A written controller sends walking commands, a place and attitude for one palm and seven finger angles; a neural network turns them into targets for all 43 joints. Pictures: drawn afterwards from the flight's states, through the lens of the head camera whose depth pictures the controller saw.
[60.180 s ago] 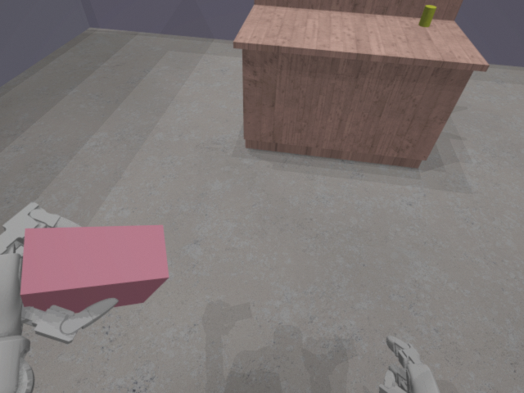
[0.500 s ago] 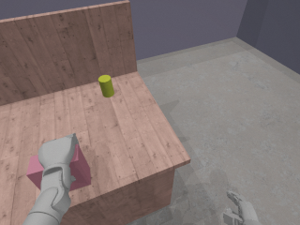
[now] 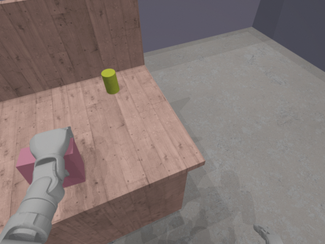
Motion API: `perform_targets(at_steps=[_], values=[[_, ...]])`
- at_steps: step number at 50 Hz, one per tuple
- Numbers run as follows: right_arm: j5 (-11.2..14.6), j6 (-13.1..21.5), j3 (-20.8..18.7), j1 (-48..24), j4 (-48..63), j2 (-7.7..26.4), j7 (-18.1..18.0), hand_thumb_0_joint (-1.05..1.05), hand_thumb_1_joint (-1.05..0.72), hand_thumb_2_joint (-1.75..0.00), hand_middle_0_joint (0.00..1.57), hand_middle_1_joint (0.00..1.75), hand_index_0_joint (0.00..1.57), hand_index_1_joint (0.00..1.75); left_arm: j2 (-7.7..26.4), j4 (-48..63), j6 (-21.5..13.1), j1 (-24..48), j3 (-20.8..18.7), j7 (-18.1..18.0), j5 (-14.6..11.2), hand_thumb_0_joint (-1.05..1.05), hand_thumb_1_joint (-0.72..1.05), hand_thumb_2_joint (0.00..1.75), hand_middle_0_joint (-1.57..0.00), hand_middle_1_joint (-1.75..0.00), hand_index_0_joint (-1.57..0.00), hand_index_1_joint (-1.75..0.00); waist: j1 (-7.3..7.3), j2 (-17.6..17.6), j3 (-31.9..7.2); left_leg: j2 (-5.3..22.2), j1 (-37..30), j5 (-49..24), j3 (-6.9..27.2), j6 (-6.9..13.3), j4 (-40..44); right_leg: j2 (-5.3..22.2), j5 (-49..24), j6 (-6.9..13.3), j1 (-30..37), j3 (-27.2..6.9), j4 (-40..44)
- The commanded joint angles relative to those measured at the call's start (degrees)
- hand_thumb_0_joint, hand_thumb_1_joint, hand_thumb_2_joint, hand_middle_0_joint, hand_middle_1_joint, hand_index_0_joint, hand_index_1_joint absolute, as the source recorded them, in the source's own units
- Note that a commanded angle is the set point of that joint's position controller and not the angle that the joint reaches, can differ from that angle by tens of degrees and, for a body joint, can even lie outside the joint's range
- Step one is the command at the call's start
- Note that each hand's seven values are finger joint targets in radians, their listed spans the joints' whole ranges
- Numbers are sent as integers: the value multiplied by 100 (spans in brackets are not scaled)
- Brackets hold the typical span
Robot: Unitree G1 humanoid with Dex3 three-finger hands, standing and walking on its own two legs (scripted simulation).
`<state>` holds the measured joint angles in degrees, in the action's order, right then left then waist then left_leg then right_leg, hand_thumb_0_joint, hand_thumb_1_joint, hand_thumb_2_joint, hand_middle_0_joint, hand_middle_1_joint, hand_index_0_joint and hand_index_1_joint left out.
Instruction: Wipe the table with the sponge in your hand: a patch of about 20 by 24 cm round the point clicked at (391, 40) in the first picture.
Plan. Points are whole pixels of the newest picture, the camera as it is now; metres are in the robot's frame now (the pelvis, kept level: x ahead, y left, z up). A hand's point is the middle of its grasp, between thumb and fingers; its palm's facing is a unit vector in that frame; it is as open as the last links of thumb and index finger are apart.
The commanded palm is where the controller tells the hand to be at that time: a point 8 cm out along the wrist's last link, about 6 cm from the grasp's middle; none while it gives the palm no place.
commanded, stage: wipe forward along the middle lane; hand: left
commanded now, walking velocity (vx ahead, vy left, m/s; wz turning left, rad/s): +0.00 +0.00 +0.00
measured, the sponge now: (58, 170) +0.30 +0.34 -0.05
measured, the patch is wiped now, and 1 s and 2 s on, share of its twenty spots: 0.90 0.90 0.90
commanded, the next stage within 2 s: slide back across to the first lane in 1.10 s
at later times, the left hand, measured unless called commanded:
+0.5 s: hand (56, 138) +0.37 +0.35 +0.01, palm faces -0.14 +0.03 -0.99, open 10.4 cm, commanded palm +0.37 +0.34 +0.04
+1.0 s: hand (53, 123) +0.43 +0.39 +0.01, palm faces -0.16 +0.01 -0.99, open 10.4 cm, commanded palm +0.42 +0.37 +0.05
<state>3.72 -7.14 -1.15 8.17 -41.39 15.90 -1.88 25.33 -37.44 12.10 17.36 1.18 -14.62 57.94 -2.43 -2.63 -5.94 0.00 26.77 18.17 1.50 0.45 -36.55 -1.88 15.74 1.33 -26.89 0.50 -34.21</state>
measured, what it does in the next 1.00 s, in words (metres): stands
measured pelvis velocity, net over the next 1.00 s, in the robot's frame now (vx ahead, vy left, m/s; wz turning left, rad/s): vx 0.00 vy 0.02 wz -0.02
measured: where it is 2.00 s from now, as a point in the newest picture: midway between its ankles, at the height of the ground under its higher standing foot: outside the picture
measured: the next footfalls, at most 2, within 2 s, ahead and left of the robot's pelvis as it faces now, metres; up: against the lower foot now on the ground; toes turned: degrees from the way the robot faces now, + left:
none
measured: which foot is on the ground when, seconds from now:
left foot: down 0.00-1.00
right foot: down 0.00-1.00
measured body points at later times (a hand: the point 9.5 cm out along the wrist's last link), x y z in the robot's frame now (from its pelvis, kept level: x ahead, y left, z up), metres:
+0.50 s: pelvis -0.02 +0.00 -0.01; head +0.05 +0.00 +0.43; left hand +0.38 +0.34 +0.07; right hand +0.06 -0.27 -0.15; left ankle +0.00 +0.12 -0.73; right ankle +0.01 -0.11 -0.73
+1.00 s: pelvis +0.00 +0.02 -0.02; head +0.10 +0.03 +0.42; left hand +0.43 +0.38 +0.07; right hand +0.04 -0.26 -0.14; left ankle +0.00 +0.12 -0.73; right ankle +0.01 -0.11 -0.73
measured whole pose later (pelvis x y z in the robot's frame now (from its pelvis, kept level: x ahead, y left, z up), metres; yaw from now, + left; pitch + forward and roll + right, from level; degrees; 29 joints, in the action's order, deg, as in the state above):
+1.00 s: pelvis +0.00 +0.02 -0.02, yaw -1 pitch +19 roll -3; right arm 3.4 -7.7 -0.9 16.3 -42.9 16.2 -0.1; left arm 40.3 -67.6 2.8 45.0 -4.2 -14.1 61.4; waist 3.6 -1.9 -7.7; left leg 0.8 43.1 21.0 1.6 1.7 -45.0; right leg -2.8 16.1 0.0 -41.2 0.7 -38.1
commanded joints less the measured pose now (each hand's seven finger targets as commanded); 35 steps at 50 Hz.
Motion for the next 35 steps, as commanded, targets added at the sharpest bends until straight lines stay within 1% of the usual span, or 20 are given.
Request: perform_targets(at_steps=[1, 4, 6, 8, 9, 10, 12, 15, 16, 18, 21, 23, 24, 26, 28, 30, 31, 32, 33, 35], values=[[-11, 228, -301, -342, 695, 808, -48, 0, -90, -90, 20, 30, 20, 30, 1288, -262, 18, 876, -458, -149, 187, 0, 10, 130, -120, -160, -120, -160, 47, 598, -963, -183, 16, -753, -61, 207, 306, -19, -925, 228, 603, -143, 424], [5, 217, -292, -229, 662, 792, -47, 0, -90, -90, 20, 30, 20, 30, 1034, -526, -30, 1371, -113, -208, 203, 0, 10, 130, -120, -160, -120, -160, 225, 627, -757, -170, 136, -403, -92, 225, 263, -5, -456, 174, 265, -69, 441], [1, 224, -291, -190, 617, 822, -59, 0, -90, -90, 20, 30, 20, 30, 1381, -722, -76, 1600, -380, -254, 209, 0, 10, 130, -120, -160, -120, -160, 188, 664, -826, -158, 247, -320, -59, 234, 271, -11, -318, 186, 271, -102, 439], [7, 208, -267, -99, 567, 825, -87, 0, -90, -90, 20, 30, 20, 30, 1455, -972, -121, 2023, -289, -278, 232, 0, 10, 130, -120, -160, -120, -160, 311, 739, -776, -159, 365, -52, -86, 249, 233, 5, 16, 133, 116, -81, 453], [8, 215, -261, -55, 547, 832, -90, 0, -90, -90, 20, 30, 20, 30, 1546, -1140, -140, 2111, -332, -291, 247, 0, 10, 130, -120, -160, -120, -160, 299, 720, -769, -167, 439, 48, -81, 252, 236, 12, 155, 132, 76, -82, 466], [12, 216, -245, -32, 528, 837, -96, 0, -90, -90, 20, 30, 20, 30, 1566, -1260, -155, 2324, -274, -291, 273, 0, 10, 130, -120, -160, -120, -160, 352, 684, -737, -162, 471, 120, -82, 253, 228, 14, 240, 129, -12, -70, 465], [11, 221, -242, 77, 487, 845, -93, 0, -90, -90, 20, 30, 20, 30, 1731, -1473, -216, 2531, -329, -295, 306, 0, 10, 130, -120, -160, -120, -160, 359, 605, -889, -159, 516, 162, -71, 269, 197, 11, 283, 133, -5, -90, 433], [1, 211, -237, 222, 447, 855, -85, 0, -90, -90, 20, 30, 20, 30, 1861, -1746, -285, 2839, -302, -284, 404, 0, 10, 130, -120, -160, -120, -160, 409, 466, -1078, -148, 580, 68, -88, 270, 100, 4, 122, 143, -45, -104, 381], [3, 206, -247, 255, 452, 848, -71, 0, -90, -90, 20, 30, 20, 30, 1904, -1782, -326, 2828, -384, -271, 386, 0, 10, 130, -120, -160, -120, -160, 357, 359, -1228, -137, 561, -23, -51, 253, 109, -9, 27, 171, 3, -93, 332], [8, 196, -227, 330, 453, 839, -59, 0, -90, -90, 20, 30, 20, 30, 1744, -1923, -366, 2951, -199, -267, 341, 0, 10, 130, -120, -160, -120, -160, 434, 347, -1194, -128, 579, 54, -52, 256, 68, -25, 74, 149, -123, -55, 321], [10, 208, -222, 404, 427, 877, -71, 0, -90, -90, 20, 30, 20, 30, 2095, -2050, -455, 3316, -442, -284, 260, 0, 10, 130, -120, -160, -120, -160, 477, 432, -1268, -102, 740, 108, -26, 265, 47, -31, 97, 139, -97, -83, 323], [7, 214, -225, 526, 379, 883, -74, 0, -90, -90, 20, 30, 20, 30, 2076, -2208, -500, 3477, -358, -311, 280, 0, 10, 130, -120, -160, -120, -160, 573, 455, -1197, -92, 809, 174, -48, 278, -23, -41, 143, 115, -253, -61, 297], [3, 228, -234, 576, 369, 891, -63, 0, -90, -90, 20, 30, 20, 30, 2080, -2289, -515, 3451, -363, -317, 281, 0, 10, 130, -120, -160, -120, -160, 572, 492, -1255, -102, 842, 165, -59, 284, -42, -41, 113, 105, -215, -80, 313], [-6, 230, -242, 649, 317, 933, -64, 0, -90, -90, 20, 30, 20, 30, 2372, -2338, -570, 3654, -537, -316, 323, 0, 10, 130, -120, -160, -120, -160, 581, 504, -1413, -74, 850, 31, -30, 286, -60, -52, -34, 123, -174, -97, 268], [1, 235, -248, 765, 296, 925, -43, 0, -90, -90, 20, 30, 20, 30, 2306, -2452, -593, 3657, -430, -317, 345, 0, 10, 130, -120, -160, -120, -160, 620, 426, -1480, -78, 867, -63, -64, 297, -140, -61, -197, 111, -199, -94, 218], [-1, 214, -237, 835, 272, 945, -17, 0, -90, -90, 20, 30, 20, 30, 2440, -2581, -585, 3697, -473, -298, 381, 0, 10, 130, -120, -160, -120, -160, 614, 391, -1455, -84, 937, -84, -59, 286, -153, -67, -239, 118, -200, -95, 209], [1, 226, -255, 839, 255, 943, -11, 0, -90, -90, 20, 30, 20, 30, 2399, -2532, -609, 3770, -477, -275, 354, 0, 10, 130, -120, -160, -120, -160, 621, 322, -1501, -64, 864, -226, -51, 291, -147, -71, -410, 133, -191, -102, 207], [-3, 214, -257, 947, 227, 961, 0, 0, -90, -90, 20, 30, 20, 30, 2485, -2620, -612, 3703, -516, -263, 359, 0, 10, 130, -120, -160, -120, -160, 614, 405, -1612, -73, 880, -290, -44, 296, -200, -85, -483, 127, -142, -79, 150], [-6, 209, -261, 966, 242, 957, 9, 0, -90, -90, 20, 30, 20, 30, 2418, -2632, -616, 3717, -453, -244, 347, 0, 10, 130, -120, -160, -120, -160, 650, 389, -1607, -70, 875, -357, -75, 303, -227, -86, -609, 116, -138, -91, 160], [0, 183, -262, 1015, 218, 978, 22, 0, -90, -90, 20, 30, 20, 30, 2628, -2674, -626, 3726, -574, -212, 357, 0, 10, 130, -120, -160, -120, -160, 645, 360, -1665, -82, 919, -397, -95, 300, -251, -85, -692, 110, -69, -112, 165]])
